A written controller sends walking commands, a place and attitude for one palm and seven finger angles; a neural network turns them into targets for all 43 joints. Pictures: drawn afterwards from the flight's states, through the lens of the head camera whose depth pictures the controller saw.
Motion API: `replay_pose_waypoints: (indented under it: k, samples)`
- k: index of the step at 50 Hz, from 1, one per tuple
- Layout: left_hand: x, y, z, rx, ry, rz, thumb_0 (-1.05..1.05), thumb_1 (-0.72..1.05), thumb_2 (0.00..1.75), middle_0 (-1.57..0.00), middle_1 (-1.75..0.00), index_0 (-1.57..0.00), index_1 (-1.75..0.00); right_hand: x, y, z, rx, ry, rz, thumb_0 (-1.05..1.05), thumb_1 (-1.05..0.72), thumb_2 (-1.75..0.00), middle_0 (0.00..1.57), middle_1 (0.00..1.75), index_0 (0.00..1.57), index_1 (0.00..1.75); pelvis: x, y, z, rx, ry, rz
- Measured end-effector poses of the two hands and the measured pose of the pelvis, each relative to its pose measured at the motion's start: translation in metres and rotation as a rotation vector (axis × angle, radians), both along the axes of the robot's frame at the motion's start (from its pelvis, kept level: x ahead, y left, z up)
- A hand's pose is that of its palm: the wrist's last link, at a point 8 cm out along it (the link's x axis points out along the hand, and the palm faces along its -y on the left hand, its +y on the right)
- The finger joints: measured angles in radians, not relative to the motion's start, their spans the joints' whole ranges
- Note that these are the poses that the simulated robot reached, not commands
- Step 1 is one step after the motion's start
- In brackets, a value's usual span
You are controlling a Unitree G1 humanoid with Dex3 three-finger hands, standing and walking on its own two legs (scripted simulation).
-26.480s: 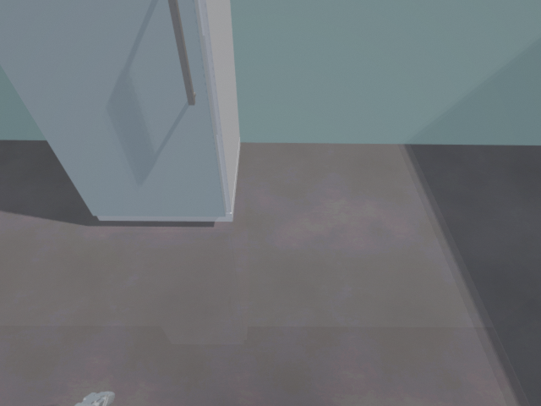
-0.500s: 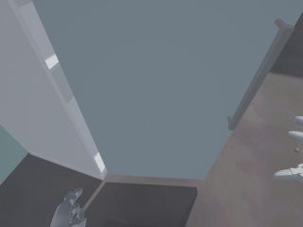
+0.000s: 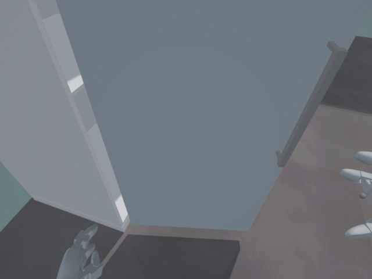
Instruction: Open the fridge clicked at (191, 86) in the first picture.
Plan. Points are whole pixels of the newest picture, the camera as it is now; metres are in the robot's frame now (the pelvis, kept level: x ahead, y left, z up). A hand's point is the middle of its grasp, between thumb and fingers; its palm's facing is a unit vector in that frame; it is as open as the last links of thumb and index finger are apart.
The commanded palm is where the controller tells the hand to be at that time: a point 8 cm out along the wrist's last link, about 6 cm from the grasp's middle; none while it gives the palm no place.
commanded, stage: draw the hand back to the body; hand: right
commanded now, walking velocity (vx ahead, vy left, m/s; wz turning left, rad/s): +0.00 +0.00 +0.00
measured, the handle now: (301, 115) +0.48 -0.29 +0.12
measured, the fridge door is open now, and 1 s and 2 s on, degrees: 74 74 74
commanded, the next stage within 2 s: step back with the hand held close in 1.12 s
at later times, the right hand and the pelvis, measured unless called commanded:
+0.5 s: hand (361, 192) +0.24 -0.29 +0.15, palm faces +0.50 +0.79 -0.35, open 11.2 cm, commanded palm +0.18 -0.32 +0.17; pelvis +0.02 +0.00 +0.02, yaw +1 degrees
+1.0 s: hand (354, 194) +0.23 -0.27 +0.16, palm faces +0.46 +0.81 -0.37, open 7.5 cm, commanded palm +0.18 -0.30 +0.19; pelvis +0.04 +0.00 +0.02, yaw +1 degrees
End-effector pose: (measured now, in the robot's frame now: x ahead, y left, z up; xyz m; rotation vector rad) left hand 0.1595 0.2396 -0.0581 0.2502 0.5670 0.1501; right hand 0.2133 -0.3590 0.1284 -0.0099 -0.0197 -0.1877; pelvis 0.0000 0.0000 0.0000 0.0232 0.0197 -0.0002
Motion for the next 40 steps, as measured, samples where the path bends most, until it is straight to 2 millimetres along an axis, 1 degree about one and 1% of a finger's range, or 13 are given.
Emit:
replay_pose_waypoints:
  k: [3,6,9,15,21,29,40]
  samples:
    - [0.003,-0.004,0.001,-0.003,-0.011,-0.008,0.02,0.9,0.9,-0.2,-0.3,-0.2,-0.3,-0.005,0.006,0.004,-0.009,-0.009,0.002,-0.01,0.52,-0.21,0.25,1.13,0.25,1.13,-0.001,0.001,0.001,0.0,-0.013,-0.004]
    - [0.006,-0.008,0.001,0.004,0.002,-0.04,0.02,0.9,0.9,-0.2,-0.3,-0.2,-0.3,-0.007,0.004,0.009,-0.143,0.025,-0.127,-0.01,0.46,-0.24,0.25,1.1,0.25,1.1,-0.002,0.001,0.003,-0.001,-0.023,-0.01]
    - [0.008,-0.012,0.0,-0.003,0.024,-0.052,0.02,0.9,0.9,-0.2,-0.3,-0.2,-0.3,-0.014,0.005,0.013,-0.24,0.041,-0.255,-0.01,0.39,-0.28,0.25,1.05,0.25,1.06,-0.002,0.001,0.007,-0.006,-0.029,-0.006]
    - [0.013,-0.017,-0.005,-0.013,0.08,-0.057,0.02,0.9,0.9,-0.2,-0.3,-0.2,-0.3,-0.026,0.019,0.021,-0.329,0.019,-0.348,-0.01,0.2,-0.37,0.24,0.94,0.25,0.95,0.006,-0.002,0.012,-0.016,-0.044,0.002]
    - [0.021,-0.019,-0.008,-0.022,0.111,-0.05,0.02,0.9,0.9,-0.21,-0.3,-0.2,-0.3,-0.025,0.026,0.03,-0.363,0.001,-0.362,-0.01,-0.01,-0.47,0.24,0.82,0.24,0.82,0.016,-0.002,0.014,-0.022,-0.059,0.009]
    - [0.038,-0.018,-0.003,-0.039,0.094,-0.044,0.02,0.9,0.9,-0.2,-0.3,-0.2,-0.3,-0.019,0.043,0.043,-0.399,-0.025,-0.308,0.0,-0.3,-0.61,0.23,0.65,0.23,0.66,0.03,-0.002,0.016,-0.025,-0.067,0.018]
    - [0.054,-0.016,0.001,-0.039,0.092,-0.051,0.02,0.9,0.9,-0.2,-0.3,-0.2,-0.3,-0.026,0.059,0.052,-0.416,-0.037,-0.27,0.01,-0.69,-0.8,0.22,0.42,0.22,0.43,0.038,0.002,0.016,-0.025,-0.069,0.017]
